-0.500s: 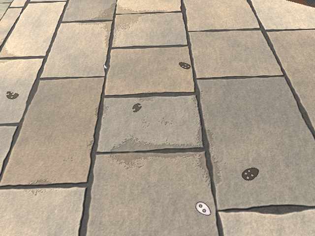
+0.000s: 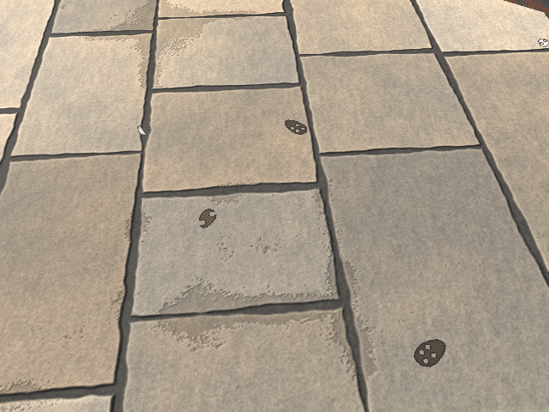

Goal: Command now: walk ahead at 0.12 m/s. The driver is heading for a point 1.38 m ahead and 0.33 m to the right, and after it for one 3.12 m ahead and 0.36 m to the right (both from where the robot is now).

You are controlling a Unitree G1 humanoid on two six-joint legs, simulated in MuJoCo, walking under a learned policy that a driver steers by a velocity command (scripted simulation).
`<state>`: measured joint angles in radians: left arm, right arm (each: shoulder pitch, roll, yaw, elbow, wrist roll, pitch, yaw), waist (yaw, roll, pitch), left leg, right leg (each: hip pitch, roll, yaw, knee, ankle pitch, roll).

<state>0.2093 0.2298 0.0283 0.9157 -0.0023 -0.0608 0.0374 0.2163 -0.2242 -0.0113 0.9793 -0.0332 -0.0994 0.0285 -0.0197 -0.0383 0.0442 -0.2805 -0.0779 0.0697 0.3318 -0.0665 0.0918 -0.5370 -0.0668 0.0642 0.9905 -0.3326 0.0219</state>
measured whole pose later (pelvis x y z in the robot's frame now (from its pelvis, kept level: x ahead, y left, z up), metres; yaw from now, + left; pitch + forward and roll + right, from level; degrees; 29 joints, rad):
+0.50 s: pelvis +0.08 -0.03 +0.00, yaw +0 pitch +0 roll +0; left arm 0.23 0.17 0.04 1.03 0.00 -0.03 0.03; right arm 0.24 -0.20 -0.01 1.06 0.00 -0.02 -0.03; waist -0.01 0.00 0.03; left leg -0.22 -0.01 0.03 0.51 -0.28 0.02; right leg -0.26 0.00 0.00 0.52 -0.26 -0.01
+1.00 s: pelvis +0.08 -0.03 +0.00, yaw +1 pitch -2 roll +0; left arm 0.22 0.16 0.04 1.09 0.00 0.00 0.04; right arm 0.24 -0.17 -0.01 1.12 0.00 -0.01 -0.04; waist 0.00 0.00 0.05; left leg -0.19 0.00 0.03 0.50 -0.29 0.02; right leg -0.22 0.01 0.00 0.50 -0.26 -0.01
